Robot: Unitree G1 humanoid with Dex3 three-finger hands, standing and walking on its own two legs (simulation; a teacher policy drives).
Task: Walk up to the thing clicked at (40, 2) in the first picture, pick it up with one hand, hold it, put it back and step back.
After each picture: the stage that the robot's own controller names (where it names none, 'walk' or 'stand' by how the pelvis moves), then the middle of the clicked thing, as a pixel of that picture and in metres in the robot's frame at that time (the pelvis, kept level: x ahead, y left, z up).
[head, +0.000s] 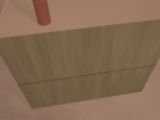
stand; (39, 0) +0.78 +0.21 +0.14
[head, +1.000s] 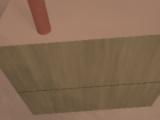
walk; (37, 7) +0.67 +0.23 +0.14
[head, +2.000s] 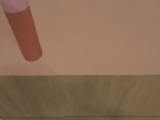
stand; (23, 28) +0.47 +0.21 +0.17
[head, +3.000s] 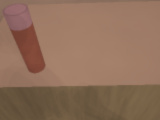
stand; (27, 43) +0.46 +0.20 +0.14
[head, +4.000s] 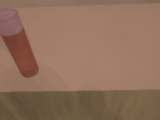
stand; (19, 47) +0.44 +0.23 +0.13
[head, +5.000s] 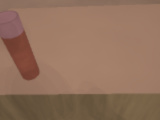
stand; (20, 50) +0.43 +0.23 +0.13
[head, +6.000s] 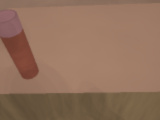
stand; (19, 49) +0.43 +0.23 +0.13
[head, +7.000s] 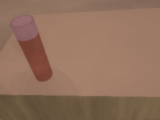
rise first; (34, 52) +0.42 +0.21 +0.14
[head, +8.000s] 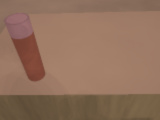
go down; (28, 51) +0.44 +0.20 +0.14
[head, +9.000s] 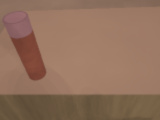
go down; (28, 50) +0.44 +0.20 +0.14
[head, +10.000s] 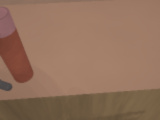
close in; (12, 50) +0.42 +0.21 +0.15
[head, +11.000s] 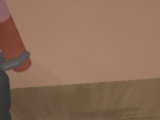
close; (8, 38) +0.45 +0.22 +0.16
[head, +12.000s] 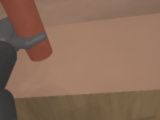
lift; (23, 14) +0.35 +0.14 +0.35
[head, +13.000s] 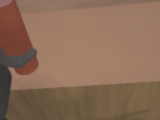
hold; (11, 32) +0.34 +0.18 +0.29
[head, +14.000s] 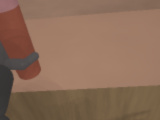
hold; (15, 36) +0.34 +0.18 +0.28
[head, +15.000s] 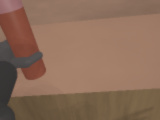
hold; (20, 37) +0.36 +0.18 +0.28
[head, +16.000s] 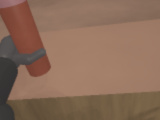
crouch; (24, 33) +0.34 +0.15 +0.32
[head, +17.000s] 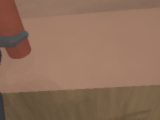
crouch; (4, 14) +0.39 +0.20 +0.32
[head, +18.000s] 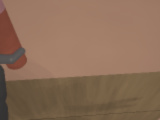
lower; (2, 34) +0.45 +0.22 +0.17
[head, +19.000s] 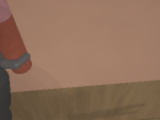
lower; (8, 39) +0.43 +0.21 +0.17
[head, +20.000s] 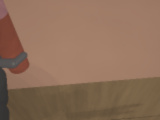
lower; (5, 38) +0.44 +0.22 +0.17
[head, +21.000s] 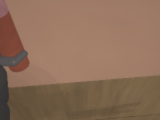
lower; (5, 36) +0.45 +0.22 +0.17
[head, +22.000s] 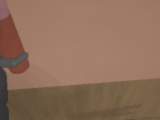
loosen; (6, 38) +0.44 +0.22 +0.17
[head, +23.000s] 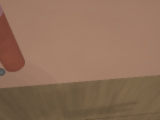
withdraw; (0, 37) +0.44 +0.22 +0.17
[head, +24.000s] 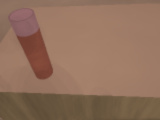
sink last; (34, 48) +0.42 +0.20 +0.15
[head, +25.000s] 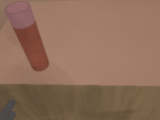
stand; (31, 41) +0.45 +0.21 +0.14
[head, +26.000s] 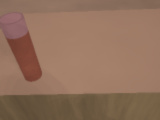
stand; (24, 51) +0.43 +0.22 +0.14
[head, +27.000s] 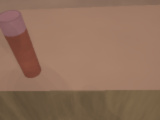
stand; (22, 48) +0.44 +0.22 +0.14
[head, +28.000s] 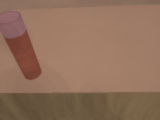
stand; (22, 49) +0.43 +0.22 +0.13
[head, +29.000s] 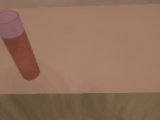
stand; (20, 50) +0.43 +0.22 +0.13
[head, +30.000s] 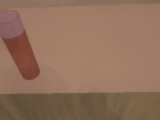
stand; (20, 50) +0.43 +0.22 +0.13
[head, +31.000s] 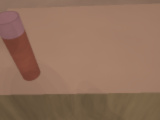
walk; (21, 50) +0.42 +0.22 +0.13
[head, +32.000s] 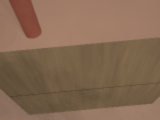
walk; (23, 7) +0.58 +0.23 +0.15
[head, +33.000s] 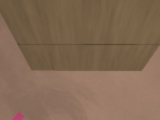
walk; out of the picture +0.90 +0.20 +0.17
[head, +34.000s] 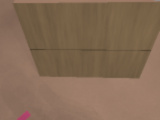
walk; out of the picture +1.08 +0.21 +0.15
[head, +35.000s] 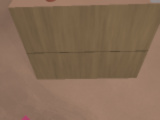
stand; out of the picture +1.05 +0.19 +0.13
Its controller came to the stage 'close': yes
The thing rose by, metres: 0.22
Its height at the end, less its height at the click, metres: +0.00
